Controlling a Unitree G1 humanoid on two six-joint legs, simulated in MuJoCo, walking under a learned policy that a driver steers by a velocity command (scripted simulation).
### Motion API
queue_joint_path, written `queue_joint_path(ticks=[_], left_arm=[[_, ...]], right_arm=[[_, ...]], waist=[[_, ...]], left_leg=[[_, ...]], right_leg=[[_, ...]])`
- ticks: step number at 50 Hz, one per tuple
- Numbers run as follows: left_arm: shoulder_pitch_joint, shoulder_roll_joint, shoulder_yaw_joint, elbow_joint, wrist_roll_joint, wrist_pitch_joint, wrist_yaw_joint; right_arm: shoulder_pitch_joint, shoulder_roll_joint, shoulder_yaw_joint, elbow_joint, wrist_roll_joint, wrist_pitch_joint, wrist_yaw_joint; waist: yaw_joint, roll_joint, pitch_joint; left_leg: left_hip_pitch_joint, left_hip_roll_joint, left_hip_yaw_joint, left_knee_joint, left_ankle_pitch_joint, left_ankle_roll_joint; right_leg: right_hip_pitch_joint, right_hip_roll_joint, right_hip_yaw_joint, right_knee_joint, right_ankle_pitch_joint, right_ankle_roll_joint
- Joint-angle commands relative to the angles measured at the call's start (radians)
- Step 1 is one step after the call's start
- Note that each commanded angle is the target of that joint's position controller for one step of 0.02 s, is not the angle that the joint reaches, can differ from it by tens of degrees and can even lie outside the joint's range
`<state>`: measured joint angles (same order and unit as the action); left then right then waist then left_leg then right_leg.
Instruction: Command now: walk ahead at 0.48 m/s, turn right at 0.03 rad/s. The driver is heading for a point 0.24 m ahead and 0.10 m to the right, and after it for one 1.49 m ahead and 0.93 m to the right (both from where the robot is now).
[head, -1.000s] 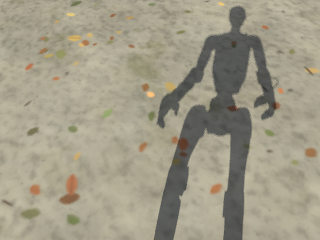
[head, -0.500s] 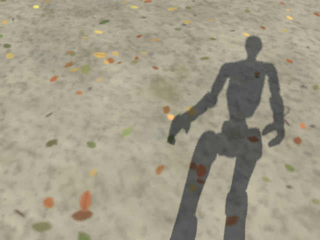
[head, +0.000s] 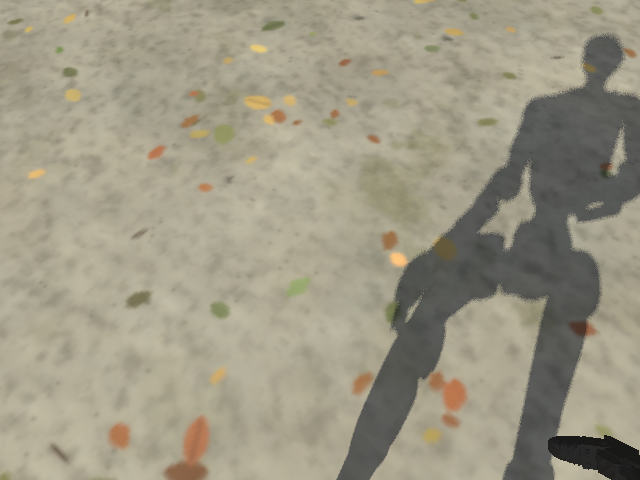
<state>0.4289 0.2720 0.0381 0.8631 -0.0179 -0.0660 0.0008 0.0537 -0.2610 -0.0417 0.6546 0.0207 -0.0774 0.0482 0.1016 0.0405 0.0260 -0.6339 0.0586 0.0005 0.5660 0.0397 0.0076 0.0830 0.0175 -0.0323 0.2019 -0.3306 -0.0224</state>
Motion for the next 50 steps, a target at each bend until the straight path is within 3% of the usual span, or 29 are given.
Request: queue_joint_path(ticks=[1,2,3,4,5,6,7,8,9,10,11,13,16,21,24,26,29,30,31,32,33,34,35,36,37,38,42,46,50], left_arm=[[0.016,0.194,0.051,-0.032,-0.008,0.005,0.009],[0.010,0.208,0.056,-0.033,-0.008,0.009,0.011],[-0.007,0.216,0.057,-0.035,-0.006,0.015,0.013],[-0.018,0.197,0.048,-0.046,0.003,0.016,0.015],[0.014,0.107,0.020,-0.084,0.027,0.011,0.015],[0.133,0.028,-0.004,-0.082,0.002,-0.009,0.009],[0.032,0.151,0.028,-0.082,-0.028,-0.018,0.005],[-0.059,0.176,0.038,-0.110,-0.039,-0.021,0.003],[-0.098,0.158,0.037,-0.117,-0.026,-0.023,0.008],[-0.102,0.147,0.042,-0.115,-0.014,-0.015,0.009],[-0.068,0.128,0.043,-0.105,-0.017,0.000,0.007],[-0.051,0.090,0.040,-0.102,-0.019,0.026,0.008],[-0.119,0.081,0.042,-0.135,-0.009,0.042,0.012],[-0.274,0.054,0.026,-0.188,-0.004,0.021,-0.022],[-0.371,0.047,0.019,-0.239,-0.005,0.020,-0.042],[-0.404,0.057,0.022,-0.272,-0.005,0.021,-0.054],[-0.323,0.109,0.050,-0.286,-0.005,0.031,-0.060],[-0.207,0.148,0.073,-0.263,-0.007,0.036,-0.055],[-0.036,0.206,0.108,-0.222,-0.009,0.042,-0.040],[0.041,0.307,0.133,-0.202,-0.011,0.051,-0.018],[-0.005,0.342,0.126,-0.247,-0.005,0.031,-0.028],[-0.008,0.245,0.100,-0.252,-0.001,0.015,-0.038],[-0.041,0.208,0.088,-0.246,0.002,0.005,-0.038],[-0.109,0.184,0.080,-0.251,-0.001,0.000,-0.037],[-0.162,0.150,0.070,-0.264,0.005,-0.001,-0.033],[-0.186,0.141,0.064,-0.280,0.015,-0.001,-0.028],[-0.160,0.176,0.074,-0.266,0.007,-0.005,-0.003],[-0.112,0.187,0.077,-0.244,-0.001,0.008,0.015],[-0.061,0.187,0.080,-0.217,-0.009,0.018,0.017]], right_arm=[[-0.111,-0.086,-0.022,-0.104,0.001,-0.026,0.013],[-0.065,-0.109,-0.033,-0.096,-0.002,-0.027,0.010],[0.051,-0.143,-0.052,-0.067,-0.004,-0.026,0.001],[0.223,-0.190,-0.074,-0.023,-0.006,-0.023,-0.012],[0.385,-0.274,-0.093,0.003,-0.030,-0.015,-0.028],[0.385,-0.282,-0.086,0.012,-0.035,-0.016,-0.019],[0.344,-0.181,-0.062,0.007,-0.025,-0.015,-0.022],[0.285,-0.148,-0.051,0.014,-0.017,-0.014,-0.027],[0.227,-0.132,-0.045,0.019,-0.021,-0.017,-0.027],[0.186,-0.107,-0.041,0.024,-0.028,-0.023,-0.024],[0.158,-0.093,-0.039,0.031,-0.036,-0.031,-0.023],[0.135,-0.087,-0.044,0.051,-0.032,-0.049,-0.023],[0.132,-0.111,-0.054,0.083,-0.035,-0.058,-0.030],[0.168,-0.155,-0.063,0.110,-0.031,-0.042,-0.048],[0.228,-0.184,-0.073,0.136,-0.017,-0.020,-0.053],[0.246,-0.200,-0.078,0.147,-0.006,-0.001,-0.055],[0.220,-0.242,-0.090,0.139,0.006,0.024,-0.064],[0.207,-0.248,-0.090,0.135,0.011,0.032,-0.066],[0.197,-0.228,-0.079,0.130,0.012,0.031,-0.069],[0.247,-0.120,-0.047,0.097,-0.027,0.020,-0.068],[0.276,-0.068,-0.019,0.052,-0.028,-0.018,-0.054],[0.155,-0.171,-0.042,0.035,0.009,-0.047,-0.040],[0.107,-0.171,-0.039,0.015,0.026,-0.062,-0.034],[0.106,-0.156,-0.036,0.026,0.006,-0.068,-0.043],[0.113,-0.168,-0.044,0.036,-0.017,-0.062,-0.048],[0.134,-0.171,-0.048,0.040,-0.022,-0.049,-0.046],[0.096,-0.123,-0.035,0.027,-0.039,-0.017,-0.050],[-0.055,-0.089,-0.016,-0.008,-0.031,-0.022,-0.041],[-0.125,-0.118,-0.024,-0.033,-0.014,-0.038,-0.024]], waist=[[-0.042,-0.132,0.068],[-0.076,-0.148,0.029],[-0.148,-0.152,-0.049],[-0.232,-0.143,-0.169],[-0.257,0.025,-0.350],[-0.185,0.265,-0.491],[-0.220,0.156,-0.356],[-0.207,0.106,-0.198],[-0.172,0.026,-0.132],[-0.139,0.034,-0.084],[-0.107,0.059,-0.074],[-0.082,0.051,-0.043],[-0.080,0.022,0.017],[-0.137,-0.014,0.054],[-0.178,-0.026,0.082],[-0.178,-0.017,0.084],[-0.105,0.039,-0.009],[-0.035,0.042,-0.074],[0.057,0.014,-0.160],[0.029,-0.192,-0.237],[-0.042,-0.295,-0.390],[0.025,-0.152,-0.356],[0.004,-0.126,-0.216],[-0.049,-0.034,-0.135],[-0.083,-0.041,-0.097],[-0.109,-0.065,-0.088],[-0.113,-0.065,-0.055],[-0.053,-0.112,-0.026],[-0.027,-0.133,-0.019]], left_leg=[[0.034,-0.028,0.008,-0.056,-0.055,0.040],[0.114,-0.054,0.021,-0.060,-0.098,0.057],[0.282,-0.083,0.044,-0.081,-0.100,0.084],[0.561,-0.046,0.015,-0.061,-0.071,0.117],[0.922,0.199,-0.274,-0.026,-0.130,0.189],[1.090,0.373,-0.713,-0.182,-0.356,0.300],[0.986,0.331,-0.654,-0.244,-0.448,0.250],[0.838,0.300,-0.480,-0.265,-0.391,0.212],[0.702,0.263,-0.382,-0.294,-0.296,0.195],[0.601,0.227,-0.294,-0.327,-0.215,0.187],[0.536,0.206,-0.228,-0.363,-0.182,0.183],[0.467,0.200,-0.141,-0.418,-0.124,0.197],[0.452,0.195,-0.031,-0.454,-0.045,0.196],[0.517,0.169,0.124,-0.460,0.022,0.168],[0.633,0.206,0.155,-0.432,0.057,0.161],[0.714,0.229,0.173,-0.384,0.140,0.147],[0.767,0.227,0.213,-0.175,0.597,0.112],[0.738,0.209,0.229,-0.008,0.682,0.095],[0.604,0.167,0.249,0.233,0.582,0.057],[0.258,0.069,0.245,0.581,-0.056,0.003],[-0.043,-0.126,0.013,0.849,-0.658,-0.032],[-0.155,-0.064,-0.115,0.872,-0.593,-0.011],[-0.181,-0.024,-0.098,0.806,-0.505,0.011],[-0.134,0.021,-0.093,0.708,-0.434,0.013],[-0.067,0.048,-0.093,0.629,-0.390,0.006],[-0.009,0.060,-0.096,0.602,-0.360,-0.003],[0.015,0.041,-0.060,0.418,-0.249,-0.069],[0.077,-0.016,-0.050,0.103,0.001,-0.087],[0.128,-0.050,-0.074,-0.034,0.030,-0.068]], right_leg=[[-0.015,-0.282,0.124,0.012,0.532,-0.139],[0.002,-0.279,0.126,0.080,0.702,-0.130],[-0.016,-0.253,0.106,0.218,0.863,-0.113],[-0.141,-0.204,0.081,0.423,0.820,-0.081],[-0.429,-0.107,0.041,0.780,0.431,-0.038],[-0.685,0.030,0.143,1.037,-0.256,-0.007],[-0.782,-0.028,0.198,1.119,-0.221,-0.007],[-0.818,-0.072,0.158,1.107,-0.128,-0.010],[-0.782,-0.113,0.144,1.066,-0.046,-0.007],[-0.740,-0.139,0.148,1.023,0.007,-0.003],[-0.682,-0.160,0.155,1.009,0.044,0.002],[-0.661,-0.171,0.146,0.986,0.065,0.014],[-0.746,-0.174,0.161,0.900,0.168,0.032],[-0.742,-0.150,0.077,0.593,0.400,0.022],[-0.786,-0.139,0.036,0.490,0.378,0.000],[-0.802,-0.123,0.008,0.452,0.309,-0.024],[-0.633,-0.027,-0.074,0.443,0.156,-0.083],[-0.480,0.019,-0.093,0.422,0.140,-0.112],[-0.211,0.047,-0.065,0.357,0.202,-0.153],[0.101,-0.160,0.291,0.339,0.197,-0.245],[0.307,-0.354,0.875,0.156,0.023,-0.435],[0.295,-0.344,0.820,0.086,-0.013,-0.376],[0.166,-0.309,0.669,0.084,0.039,-0.335],[0.014,-0.260,0.552,0.088,0.145,-0.296],[-0.095,-0.226,0.471,0.078,0.258,-0.278],[-0.165,-0.205,0.437,0.057,0.321,-0.276],[-0.286,-0.159,0.327,0.026,0.458,-0.276],[-0.330,-0.097,0.275,0.045,0.325,-0.211],[-0.279,-0.130,0.362,0.105,0.232,-0.189]])
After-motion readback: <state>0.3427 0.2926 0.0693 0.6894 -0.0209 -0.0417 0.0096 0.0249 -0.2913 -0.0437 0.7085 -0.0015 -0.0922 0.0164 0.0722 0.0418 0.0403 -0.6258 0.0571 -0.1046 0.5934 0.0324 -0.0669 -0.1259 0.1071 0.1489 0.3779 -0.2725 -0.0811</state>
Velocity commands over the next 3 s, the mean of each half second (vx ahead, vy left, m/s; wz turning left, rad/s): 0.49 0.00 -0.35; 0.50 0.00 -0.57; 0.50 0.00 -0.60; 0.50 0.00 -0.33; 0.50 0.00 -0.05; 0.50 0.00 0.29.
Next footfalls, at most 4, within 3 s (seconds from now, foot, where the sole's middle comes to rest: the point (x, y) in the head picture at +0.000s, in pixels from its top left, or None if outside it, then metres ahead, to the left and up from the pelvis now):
0.08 left None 0.24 0.13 -0.77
0.62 right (453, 467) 0.50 -0.15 -0.77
1.12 left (422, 317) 0.84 -0.09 -0.77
1.64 right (592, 321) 0.86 -0.48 -0.77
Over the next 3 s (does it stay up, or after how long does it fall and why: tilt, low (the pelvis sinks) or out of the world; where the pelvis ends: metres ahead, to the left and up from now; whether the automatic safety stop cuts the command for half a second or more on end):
stays up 1.26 -0.94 0.01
